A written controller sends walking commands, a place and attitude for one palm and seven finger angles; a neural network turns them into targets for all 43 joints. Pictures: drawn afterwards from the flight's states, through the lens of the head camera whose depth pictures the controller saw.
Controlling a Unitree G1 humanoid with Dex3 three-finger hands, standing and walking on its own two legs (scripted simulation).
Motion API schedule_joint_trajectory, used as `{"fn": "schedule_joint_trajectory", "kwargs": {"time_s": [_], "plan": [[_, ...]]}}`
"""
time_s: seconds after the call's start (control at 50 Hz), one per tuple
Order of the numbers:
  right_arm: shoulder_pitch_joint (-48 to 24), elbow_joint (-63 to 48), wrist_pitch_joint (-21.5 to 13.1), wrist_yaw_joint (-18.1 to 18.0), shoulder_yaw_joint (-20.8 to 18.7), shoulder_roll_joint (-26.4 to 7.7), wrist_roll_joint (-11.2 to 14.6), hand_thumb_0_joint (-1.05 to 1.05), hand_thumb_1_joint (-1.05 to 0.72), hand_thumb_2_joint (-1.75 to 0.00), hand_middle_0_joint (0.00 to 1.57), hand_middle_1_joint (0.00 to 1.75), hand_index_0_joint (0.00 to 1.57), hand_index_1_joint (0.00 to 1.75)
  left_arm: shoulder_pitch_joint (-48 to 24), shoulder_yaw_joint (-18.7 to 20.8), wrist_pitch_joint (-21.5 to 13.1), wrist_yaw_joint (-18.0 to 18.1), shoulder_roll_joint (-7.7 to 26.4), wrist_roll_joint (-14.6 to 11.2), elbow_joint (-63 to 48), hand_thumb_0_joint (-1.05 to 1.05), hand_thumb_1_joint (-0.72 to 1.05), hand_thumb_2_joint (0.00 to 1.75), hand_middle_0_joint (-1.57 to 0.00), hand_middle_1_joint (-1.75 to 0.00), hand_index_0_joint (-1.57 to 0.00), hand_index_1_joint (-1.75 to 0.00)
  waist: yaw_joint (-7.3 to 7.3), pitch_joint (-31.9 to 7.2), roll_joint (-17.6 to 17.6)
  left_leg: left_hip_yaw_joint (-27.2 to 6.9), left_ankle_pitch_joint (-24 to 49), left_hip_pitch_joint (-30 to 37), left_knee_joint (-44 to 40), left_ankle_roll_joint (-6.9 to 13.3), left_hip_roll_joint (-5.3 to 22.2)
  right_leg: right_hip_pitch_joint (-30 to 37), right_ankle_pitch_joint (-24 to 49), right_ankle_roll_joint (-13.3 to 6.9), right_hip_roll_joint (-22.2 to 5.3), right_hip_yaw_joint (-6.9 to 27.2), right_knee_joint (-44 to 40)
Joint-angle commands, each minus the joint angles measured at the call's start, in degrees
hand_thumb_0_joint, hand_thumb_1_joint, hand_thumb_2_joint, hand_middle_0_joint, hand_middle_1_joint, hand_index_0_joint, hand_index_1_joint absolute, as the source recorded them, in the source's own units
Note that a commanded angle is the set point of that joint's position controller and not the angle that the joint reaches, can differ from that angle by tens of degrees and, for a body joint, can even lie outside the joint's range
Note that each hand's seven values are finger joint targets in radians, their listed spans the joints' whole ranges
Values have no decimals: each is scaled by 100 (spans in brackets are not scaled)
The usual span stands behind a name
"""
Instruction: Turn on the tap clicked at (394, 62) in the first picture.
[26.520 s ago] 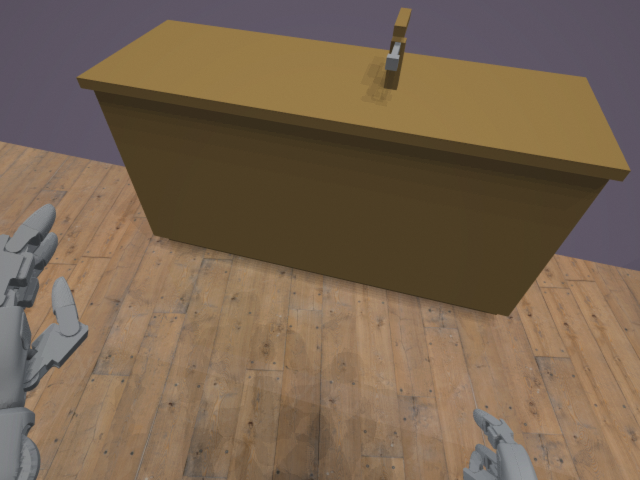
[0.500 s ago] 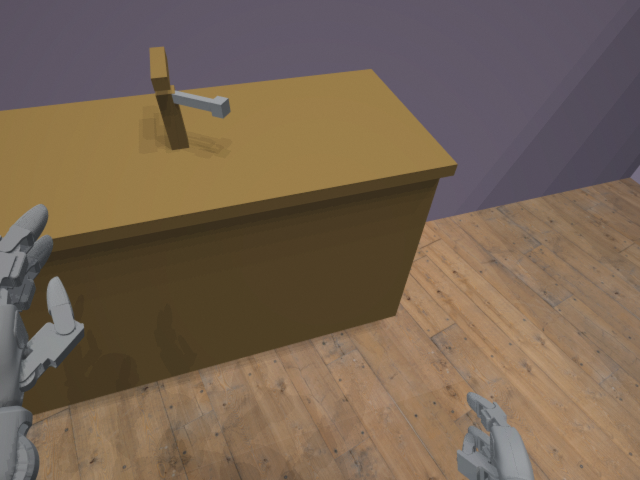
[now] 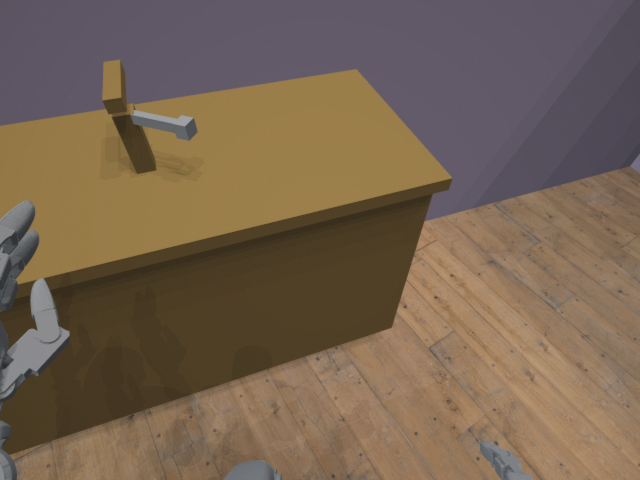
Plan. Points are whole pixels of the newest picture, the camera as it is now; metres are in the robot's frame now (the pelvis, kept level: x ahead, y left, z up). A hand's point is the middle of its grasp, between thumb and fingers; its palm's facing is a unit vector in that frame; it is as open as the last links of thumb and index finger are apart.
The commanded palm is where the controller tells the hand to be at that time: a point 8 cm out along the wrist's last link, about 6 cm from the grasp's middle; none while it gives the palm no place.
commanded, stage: take the last steps up to it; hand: left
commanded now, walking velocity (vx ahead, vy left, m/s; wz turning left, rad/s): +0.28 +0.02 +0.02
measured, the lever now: (185, 128) +0.62 +0.26 +0.10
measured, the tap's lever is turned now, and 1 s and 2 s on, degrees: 52 52 52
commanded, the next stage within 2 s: come to a stop and stand still in 0.70 s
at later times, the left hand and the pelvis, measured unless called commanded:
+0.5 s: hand (108, 241) +0.30 +0.23 +0.18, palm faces +0.46 -0.78 -0.43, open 7.4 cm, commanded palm +0.26 +0.26 +0.18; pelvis +0.10 -0.02 +0.01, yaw +1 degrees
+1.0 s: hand (178, 194) +0.38 +0.19 +0.17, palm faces +0.43 -0.79 -0.45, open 7.4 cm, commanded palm +0.33 +0.22 +0.18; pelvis +0.17 -0.06 +0.01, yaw +1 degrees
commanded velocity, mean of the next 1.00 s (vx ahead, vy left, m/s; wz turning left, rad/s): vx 0.11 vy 0.05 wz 0.01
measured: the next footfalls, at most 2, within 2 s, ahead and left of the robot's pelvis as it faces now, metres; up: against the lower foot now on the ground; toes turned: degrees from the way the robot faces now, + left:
left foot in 0.10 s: +0.16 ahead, +0.15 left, +0.00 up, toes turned +3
right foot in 0.28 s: +0.12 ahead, -0.10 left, +0.00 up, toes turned -3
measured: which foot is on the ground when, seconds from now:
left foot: up 0.00-0.08, down 0.10-0.30, up 0.32-0.54, down 0.56-0.72, up 0.74-1.00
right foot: down 0.00-0.10, up 0.12-0.26, down 0.28-0.56, up 0.58-0.68, down 0.70-1.00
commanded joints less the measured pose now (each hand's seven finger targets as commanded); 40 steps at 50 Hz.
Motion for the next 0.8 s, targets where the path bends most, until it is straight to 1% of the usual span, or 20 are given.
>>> {"fn": "schedule_joint_trajectory", "kwargs": {"time_s": [0.0, 0.04, 0.08, 0.1, 0.16, 0.24, 0.26, 0.28, 0.32, 0.36, 0.4, 0.48, 0.52, 0.54, 0.58, 0.66, 0.68, 0.7, 0.72, 0.78], "plan": [[-941, -1072, -453, -120, -196, -456, -38, 0, -90, -90, 20, 30, 20, 30, -912, 598, -293, 199, 954, -29, -982, 0, 90, 90, -20, -30, -20, -30, 55, -566, -710, 812, 1124, 1489, -2204, 109, -179, -240, 2577, -538, -1155, 489, -527], [-835, -1087, -470, -164, -321, -581, -19, 0, -90, -90, 20, 30, 20, 30, -962, 545, -252, 223, 929, -59, -1020, 0, 90, 90, -20, -30, -20, -30, -44, -810, -117, 422, 1140, 2844, -2840, 343, -203, -941, 2035, -226, -835, 277, 811], [-877, -1189, -438, -167, -295, -788, 38, 0, -90, -90, 20, 30, 20, 30, -1118, 412, -225, 269, 790, -83, -1199, 0, 90, 90, -20, -30, -20, -30, -128, -1010, 1756, -2961, 223, 3386, -4187, 1361, 1639, -2383, -1185, 237, 178, 143, 3477], [-879, -1280, -541, -134, -350, -834, 70, 0, -90, -90, 20, 30, 20, 30, -1697, 531, -324, 294, 931, -31, -1272, 0, 90, 90, -20, -30, -20, -30, -29, -519, 1189, -3653, 88, 2659, -4537, 1730, 1864, -2769, -1151, 193, 20, 642, 3986], [-1023, -1017, -639, -113, -197, -478, 67, 0, -90, -90, 20, 30, 20, 30, -1274, 969, -185, 250, 1485, 54, -1486, 0, 90, 90, -20, -30, -20, -30, 84, -499, 1413, -2720, -452, 1772, -4254, 1505, 1562, -2425, -1028, 165, -632, 964, 3114], [-995, -1130, -687, -35, -196, -482, 38, 0, -90, -90, 20, 30, 20, 30, -37, 1070, -170, 237, 1185, -19, -1501, 0, 90, 90, -20, -30, -20, -30, 308, -748, 910, -614, -980, 140, -3080, 607, 617, 290, -213, 122, -31, -80, 94], [-916, -1187, -612, -37, -217, -438, 24, 0, -90, -90, 20, 30, 20, 30, 196, 1058, -107, 209, 1206, 3, -1218, 0, 90, 90, -20, -30, -20, -30, 334, -549, -519, 35, -1044, -672, -1326, 269, -101, 517, -975, -272, -620, 1366, -951], [-896, -1252, -556, -26, -192, -346, 17, 0, -90, -90, 20, 30, 20, 30, -179, 898, -20, 170, 1125, -34, -1236, 0, 90, 90, -20, -30, -20, -30, 226, -301, -2187, 244, -987, -1486, 294, 43, -375, 469, -1511, -827, -2013, 3657, -1953], [-728, -1068, -681, -5, -199, -436, 58, 0, -90, -90, 20, 30, 20, 30, -666, 886, -40, 118, 1110, -80, -1230, 0, 90, 90, -20, -30, -20, -30, -13, -94, -1143, -477, -240, -1529, 1132, -83, 12, 243, 1056, -1075, -2078, 3403, -1604], [-677, -916, -627, -73, -175, -420, 23, 0, -90, -90, 20, 30, 20, 30, -847, 897, -67, 142, 1145, -22, -979, 0, 90, 90, -20, -30, -20, -30, -12, -408, -631, -272, -133, -1037, 156, -124, 207, 554, 3403, -890, -1810, 2108, -907], [-764, -958, -592, -140, -122, -337, -35, 0, -90, -90, 20, 30, 20, 30, -922, 678, -115, 191, 901, 34, -572, 0, 90, 90, -20, -30, -20, -30, 55, -796, -599, 270, 105, -17, -1411, -25, 23, 642, 4053, -661, -1501, 1276, -518], [-888, -1098, -626, -172, -206, -496, -47, 0, -90, -90, 20, 30, 20, 30, -1101, 354, -74, 218, 746, -14, -735, 0, 90, 90, -20, -30, -20, -30, 94, -1070, -409, 540, 1463, 2231, -3246, 226, -314, 20, 3121, -155, -1001, 629, 387], [-882, -1182, -519, -152, -298, -727, 41, 0, -90, -90, 20, 30, 20, 30, -1093, 299, -46, 233, 742, -46, -1076, 0, 90, 90, -20, -30, -20, -30, 36, -1207, 837, -1498, 2189, 3562, -3465, 1021, 1102, -1864, 350, 357, -254, 175, 1815], [-887, -1249, -520, -139, -306, -809, 84, 0, -90, -90, 20, 30, 20, 30, -1262, 278, -97, 234, 763, -47, -1167, 0, 90, 90, -20, -30, -20, -30, 65, -920, 1213, -2554, 1686, 3107, -4045, 1396, 1628, -2256, -1223, 379, -48, 318, 2615], [-918, -1129, -598, -157, -174, -518, 43, 0, -90, -90, 20, 30, 20, 30, -1264, 493, -16, 236, 1131, 98, -1264, 0, 90, 90, -20, -30, -20, -30, 12, -479, 1462, -2856, 2016, 2801, -4046, 1687, 1756, -2719, -1216, 284, -363, 643, 2749], [-1006, -1152, -627, -122, -207, -615, 47, 0, -90, -90, 20, 30, 20, 30, -332, 1111, -53, 286, 1484, 58, -1575, 0, 90, 90, -20, -30, -20, -30, 282, -837, 1161, -750, 854, 1080, -3223, 747, 833, -194, -44, 272, -66, -40, 365], [-1035, -1211, -602, -122, -215, -573, 28, 0, -90, -90, 20, 30, 20, 30, -156, 1061, -49, 268, 1323, 49, -1405, 0, 90, 90, -20, -30, -20, -30, 319, -673, 526, -296, 214, 388, -2385, 477, 423, 283, 178, 148, -152, 319, -457], [-1018, -1270, -581, -106, -240, -475, 7, 0, -90, -90, 20, 30, 20, 30, -216, 1008, -32, 235, 1318, 48, -1222, 0, 90, 90, -20, -30, -20, -30, 269, -432, -1176, 268, -730, -525, -829, 140, -219, 374, -371, -339, -1244, 2362, -1352], [-832, -1283, -596, -76, -331, -575, 31, 0, -90, -90, 20, 30, 20, 30, -305, 883, 23, 198, 1133, -71, -1112, 0, 90, 90, -20, -30, -20, -30, 194, -234, -1843, -73, -743, -995, 323, -1, -355, 211, 313, -705, -1990, 3705, -1793], [-658, -983, -614, -46, -227, -470, 29, 0, -90, -90, 20, 30, 20, 30, -468, 944, -145, 159, 1141, -92, -802, 0, 90, 90, -20, -30, -20, -30, 1, -512, -286, -446, -305, -994, 491, -154, 49, 690, 3942, -884, -1916, 2472, -916]]}}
